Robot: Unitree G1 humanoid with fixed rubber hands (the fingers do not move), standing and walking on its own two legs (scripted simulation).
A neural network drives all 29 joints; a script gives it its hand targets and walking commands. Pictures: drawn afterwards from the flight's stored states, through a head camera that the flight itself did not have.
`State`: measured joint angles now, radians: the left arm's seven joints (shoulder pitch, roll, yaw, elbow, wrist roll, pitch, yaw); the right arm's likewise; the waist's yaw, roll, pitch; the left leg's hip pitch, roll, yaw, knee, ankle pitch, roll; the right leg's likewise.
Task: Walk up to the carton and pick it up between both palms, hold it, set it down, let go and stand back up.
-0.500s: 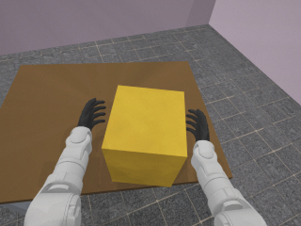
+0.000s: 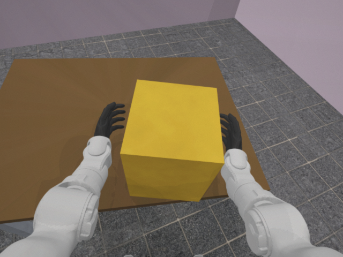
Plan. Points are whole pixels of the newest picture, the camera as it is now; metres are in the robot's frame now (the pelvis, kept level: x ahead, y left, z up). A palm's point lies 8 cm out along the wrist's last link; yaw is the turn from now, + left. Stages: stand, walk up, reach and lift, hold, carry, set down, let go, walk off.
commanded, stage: reach and lift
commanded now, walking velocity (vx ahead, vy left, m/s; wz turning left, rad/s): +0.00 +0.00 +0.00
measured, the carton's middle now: (170, 145) +0.40 -0.02 -0.01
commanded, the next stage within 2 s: none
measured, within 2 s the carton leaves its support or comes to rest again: neither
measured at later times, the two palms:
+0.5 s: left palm (113, 135) +0.41 +0.12 +0.03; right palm (228, 149) +0.36 -0.16 +0.03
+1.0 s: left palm (111, 137) +0.41 +0.13 +0.03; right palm (227, 150) +0.36 -0.16 +0.03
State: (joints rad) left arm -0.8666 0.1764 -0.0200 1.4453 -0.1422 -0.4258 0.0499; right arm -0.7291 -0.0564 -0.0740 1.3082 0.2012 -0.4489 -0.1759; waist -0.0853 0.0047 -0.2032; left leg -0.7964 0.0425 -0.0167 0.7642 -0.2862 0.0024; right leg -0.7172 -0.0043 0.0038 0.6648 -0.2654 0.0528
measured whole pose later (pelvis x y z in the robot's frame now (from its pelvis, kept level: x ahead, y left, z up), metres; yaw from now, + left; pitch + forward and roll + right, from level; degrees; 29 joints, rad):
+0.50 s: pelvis +0.01 -0.01 +0.02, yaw +0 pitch +14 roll -2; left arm -0.80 0.08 0.39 1.38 0.31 -0.52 0.03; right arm -0.63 0.14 -0.61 1.15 -0.36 -0.54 -0.18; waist -0.07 0.00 -0.09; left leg -0.61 0.05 -0.01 0.61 -0.24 -0.01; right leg -0.53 0.00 0.00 0.51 -0.21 0.04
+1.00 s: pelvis +0.03 -0.01 +0.03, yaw +1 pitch +12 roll -2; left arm -0.67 0.03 0.40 1.19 0.40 -0.48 0.00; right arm -0.55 0.15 -0.61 1.15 -0.39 -0.62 -0.19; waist -0.06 -0.02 -0.06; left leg -0.48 0.04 -0.02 0.45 -0.19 -0.01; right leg -0.38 -0.01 -0.03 0.31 -0.14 0.03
